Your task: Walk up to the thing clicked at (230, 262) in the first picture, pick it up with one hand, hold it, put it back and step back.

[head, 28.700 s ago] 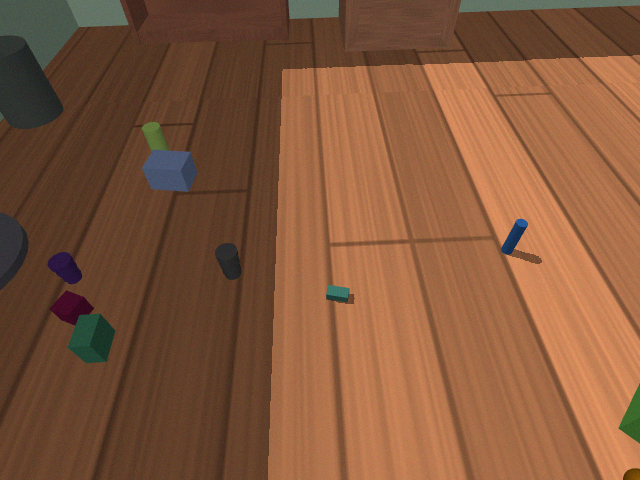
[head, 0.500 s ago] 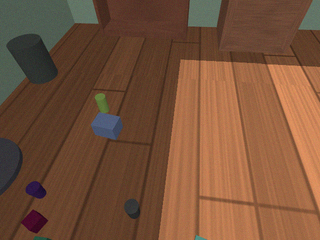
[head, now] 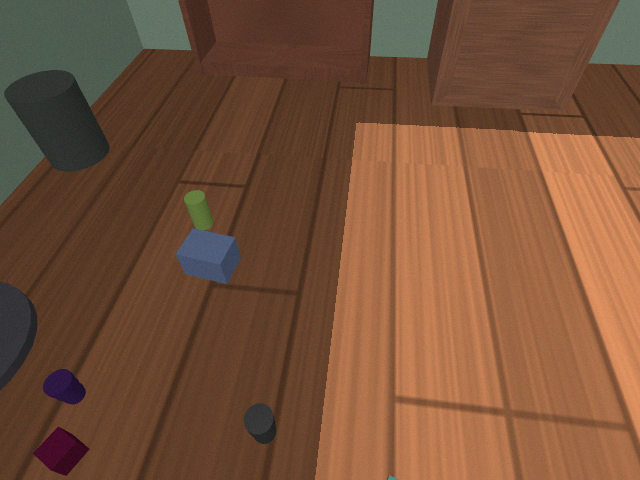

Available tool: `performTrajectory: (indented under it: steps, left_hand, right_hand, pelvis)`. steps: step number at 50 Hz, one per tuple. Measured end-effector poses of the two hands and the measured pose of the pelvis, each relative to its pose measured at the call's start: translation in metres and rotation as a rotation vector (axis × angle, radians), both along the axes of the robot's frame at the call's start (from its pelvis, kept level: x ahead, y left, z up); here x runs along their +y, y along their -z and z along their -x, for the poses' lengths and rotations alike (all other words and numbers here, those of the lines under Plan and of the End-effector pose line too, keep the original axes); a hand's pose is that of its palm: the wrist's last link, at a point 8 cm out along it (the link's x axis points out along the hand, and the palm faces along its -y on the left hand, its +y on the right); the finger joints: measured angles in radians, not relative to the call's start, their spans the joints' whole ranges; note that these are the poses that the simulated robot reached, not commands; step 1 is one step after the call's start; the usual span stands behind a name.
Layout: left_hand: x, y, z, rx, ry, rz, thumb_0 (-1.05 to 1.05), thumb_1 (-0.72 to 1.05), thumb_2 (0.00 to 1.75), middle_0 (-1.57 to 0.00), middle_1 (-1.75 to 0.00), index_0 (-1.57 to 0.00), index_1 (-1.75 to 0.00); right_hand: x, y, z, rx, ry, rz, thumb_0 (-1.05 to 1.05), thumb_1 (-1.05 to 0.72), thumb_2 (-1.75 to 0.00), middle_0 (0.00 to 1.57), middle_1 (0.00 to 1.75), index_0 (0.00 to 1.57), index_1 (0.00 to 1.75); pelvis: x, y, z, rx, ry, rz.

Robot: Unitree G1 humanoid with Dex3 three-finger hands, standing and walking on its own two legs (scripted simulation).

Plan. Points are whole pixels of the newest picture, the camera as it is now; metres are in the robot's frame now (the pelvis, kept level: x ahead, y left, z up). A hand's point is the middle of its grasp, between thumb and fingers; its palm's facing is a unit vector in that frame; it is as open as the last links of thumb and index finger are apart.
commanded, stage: stand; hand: left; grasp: from the side
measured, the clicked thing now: (262, 425) +0.37 +0.20 -0.72
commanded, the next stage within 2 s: step back in 0.16 s
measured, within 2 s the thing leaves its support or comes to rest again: neither
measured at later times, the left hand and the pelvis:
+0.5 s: hand out of the picture +0.05 +0.27 -0.17, palm faces -0.06 -0.91 -0.41, open 7.3 cm; pelvis -0.06 +0.00 -0.03, yaw +0 degrees
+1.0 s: hand out of the picture -0.03 +0.29 -0.18, palm faces -0.09 -0.92 -0.39, open 7.4 cm; pelvis -0.15 +0.03 -0.03, yaw -3 degrees
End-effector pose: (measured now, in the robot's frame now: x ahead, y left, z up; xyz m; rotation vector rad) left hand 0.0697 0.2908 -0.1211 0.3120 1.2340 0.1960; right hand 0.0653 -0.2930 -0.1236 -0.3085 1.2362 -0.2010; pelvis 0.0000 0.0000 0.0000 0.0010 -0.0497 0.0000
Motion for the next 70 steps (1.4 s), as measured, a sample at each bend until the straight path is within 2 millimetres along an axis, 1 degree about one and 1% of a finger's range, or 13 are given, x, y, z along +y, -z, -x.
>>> performTrajectory:
  steps: [10,16,22,27,33,37,40,46,53,59,63,66,70]
  left_hand:
    - [0.003,0.001,0.003,0.004,-0.011,0.001,0.00,0.90,0.90,-0.21,-0.30,-0.21,-0.30]
    - [0.014,0.004,0.004,-0.014,0.007,-0.044,0.00,0.90,0.90,-0.21,-0.30,-0.21,-0.30]
    - [0.017,0.008,0.015,-0.038,0.045,-0.076,0.00,0.90,0.90,-0.21,-0.30,-0.21,-0.30]
    - [0.025,0.009,0.023,-0.061,0.073,-0.079,0.00,0.90,0.90,-0.21,-0.30,-0.21,-0.30]
    - [0.045,0.025,0.022,-0.147,0.064,-0.046,0.00,0.90,0.90,-0.21,-0.30,-0.21,-0.30]
    - [0.048,0.025,0.038,-0.108,0.058,-0.030,0.00,0.90,0.90,-0.21,-0.30,-0.21,-0.30]
    - [0.047,0.022,0.054,-0.088,0.060,-0.017,0.00,0.90,0.90,-0.21,-0.30,-0.21,-0.30]
    - [0.048,0.020,0.087,-0.046,0.084,-0.028,0.00,0.90,0.90,-0.21,-0.30,-0.21,-0.30]
    - [0.037,0.015,0.116,-0.070,0.104,-0.060,0.00,0.90,0.90,-0.21,-0.30,-0.21,-0.30]
    - [0.036,-0.002,0.139,-0.122,0.095,-0.058,0.00,0.90,0.90,-0.21,-0.30,-0.21,-0.30]
    - [0.044,-0.003,0.150,-0.168,0.098,-0.061,0.00,0.90,0.90,-0.21,-0.30,-0.21,-0.30]
    - [0.055,0.007,0.161,-0.196,0.099,-0.047,0.00,0.90,0.90,-0.21,-0.30,-0.21,-0.30]
    - [0.065,0.015,0.188,-0.156,0.082,-0.038,0.00,0.90,0.90,-0.21,-0.30,-0.21,-0.30]
  right_hand:
    - [0.000,0.001,0.003,0.004,0.013,-0.006,0.01,-0.91,-0.90,0.21,0.30,0.20,0.30]
    - [-0.014,0.005,0.005,-0.014,0.026,0.008,0.01,-0.90,-0.90,0.21,0.30,0.20,0.30]
    - [-0.033,0.013,0.013,-0.040,0.023,0.041,0.01,-0.90,-0.90,0.21,0.30,0.20,0.30]
    - [-0.026,0.009,0.038,-0.028,0.020,0.058,0.01,-0.91,-0.90,0.20,0.30,0.20,0.30]
    - [-0.002,0.010,0.095,0.063,-0.014,0.108,0.01,-0.91,-0.90,0.20,0.30,0.20,0.30]
    - [0.015,-0.001,0.129,0.098,0.003,0.096,0.01,-0.91,-0.90,0.21,0.30,0.20,0.30]
    - [0.021,-0.005,0.142,0.099,0.017,0.099,0.01,-0.90,-0.90,0.21,0.30,0.20,0.30]
    - [0.021,-0.001,0.147,0.016,0.027,0.093,0.01,-0.90,-0.90,0.21,0.30,0.21,0.30]
    - [0.008,0.019,0.151,-0.067,0.039,0.056,0.01,-0.90,-0.90,0.21,0.30,0.20,0.30]
    - [0.013,0.010,0.165,-0.087,0.014,0.044,0.01,-0.91,-0.90,0.21,0.30,0.20,0.30]
    - [0.018,0.006,0.185,-0.079,-0.019,0.067,0.01,-0.91,-0.90,0.21,0.30,0.20,0.30]
    - [0.023,0.008,0.204,-0.074,-0.036,0.094,0.01,-0.90,-0.90,0.21,0.30,0.20,0.30]
    - [0.033,-0.001,0.236,-0.066,-0.031,0.092,0.01,-0.90,-0.90,0.21,0.30,0.20,0.30]
  pelvis:
    - [0.001,0.002,0.003,0.008,0.002,-0.001]
    - [-0.004,0.011,0.025,0.018,0.004,-0.011]
    - [-0.006,0.025,0.050,0.010,0.002,-0.007]
    - [0.007,0.026,0.069,0.022,0.001,-0.012]
    - [0.028,0.035,0.093,0.025,-0.015,-0.016]
    - [0.034,0.024,0.106,0.023,-0.017,0.016]
    - [0.037,0.019,0.115,0.029,-0.005,0.024]
    - [0.038,0.021,0.136,0.025,0.030,0.023]
    - [0.029,0.032,0.165,0.003,0.051,0.035]
    - [0.032,0.022,0.191,0.011,0.054,-0.014]
    - [0.039,0.024,0.211,0.017,0.033,-0.009]
    - [0.047,0.033,0.229,0.009,0.013,-0.002]
    - [0.053,0.029,0.252,-0.010,0.031,0.002]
